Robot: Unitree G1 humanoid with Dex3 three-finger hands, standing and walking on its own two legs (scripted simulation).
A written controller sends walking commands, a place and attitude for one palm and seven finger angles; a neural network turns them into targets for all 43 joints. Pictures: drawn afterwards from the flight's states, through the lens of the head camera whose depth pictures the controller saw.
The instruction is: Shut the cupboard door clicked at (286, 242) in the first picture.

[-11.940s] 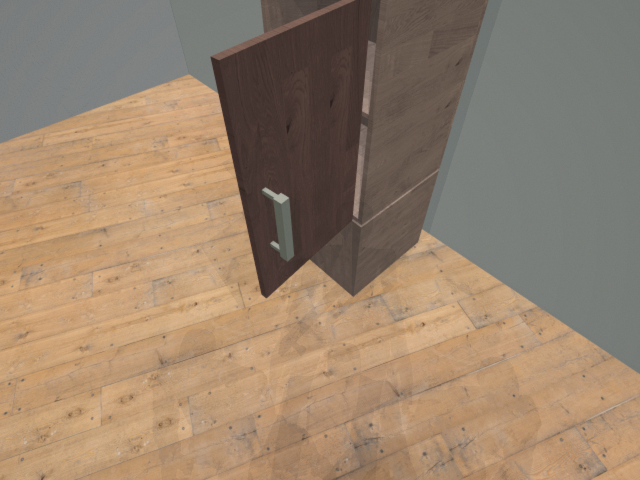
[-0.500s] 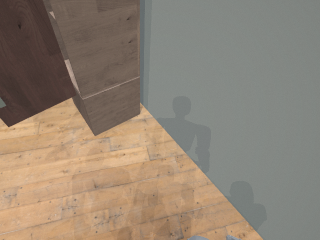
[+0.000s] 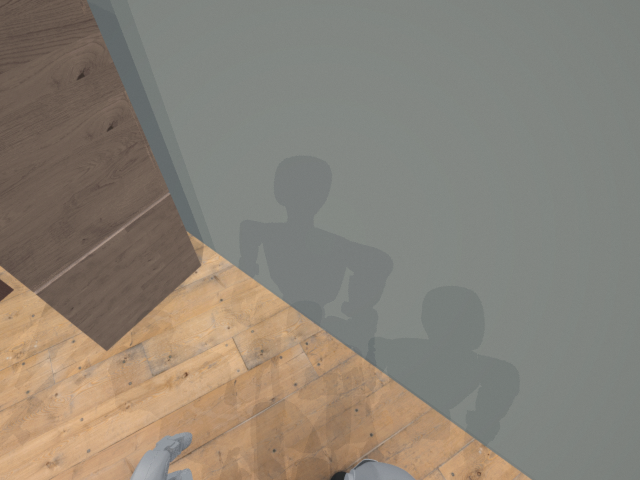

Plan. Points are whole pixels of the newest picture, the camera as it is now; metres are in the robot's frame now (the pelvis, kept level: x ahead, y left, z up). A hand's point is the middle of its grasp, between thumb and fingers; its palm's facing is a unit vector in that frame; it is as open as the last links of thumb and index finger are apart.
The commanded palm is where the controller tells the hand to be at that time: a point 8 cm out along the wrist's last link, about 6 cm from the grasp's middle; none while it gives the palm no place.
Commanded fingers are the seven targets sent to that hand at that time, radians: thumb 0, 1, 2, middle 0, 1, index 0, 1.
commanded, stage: turn to face it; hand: left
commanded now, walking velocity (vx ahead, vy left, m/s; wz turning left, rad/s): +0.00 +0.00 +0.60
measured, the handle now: out of the picture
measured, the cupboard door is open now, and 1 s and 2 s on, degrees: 97 97 97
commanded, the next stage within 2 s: take the last steps up to it in 1.64 s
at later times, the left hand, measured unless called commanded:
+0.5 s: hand out of the picture +0.08 +0.25 -0.18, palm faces +0.30 -0.93 -0.20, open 7.3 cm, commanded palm none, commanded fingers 0.00 0.90 0.90 -0.20 -0.30 -0.20 -0.30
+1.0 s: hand out of the picture +0.12 +0.22 -0.13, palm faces +0.48 -0.83 -0.30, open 7.4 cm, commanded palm none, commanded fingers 0.00 0.90 0.90 -0.20 -0.30 -0.20 -0.30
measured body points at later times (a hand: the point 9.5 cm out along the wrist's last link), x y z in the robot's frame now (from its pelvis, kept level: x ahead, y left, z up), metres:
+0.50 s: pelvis +0.08 +0.04 +0.00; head +0.11 +0.08 +0.45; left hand +0.07 +0.30 -0.17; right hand +0.25 -0.19 -0.12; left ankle +0.09 +0.13 -0.72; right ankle +0.05 -0.07 -0.68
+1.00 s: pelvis +0.11 -0.02 +0.01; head +0.18 -0.01 +0.46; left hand +0.10 +0.26 -0.11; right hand +0.29 -0.22 -0.15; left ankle +0.08 +0.11 -0.69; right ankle +0.15 -0.12 -0.72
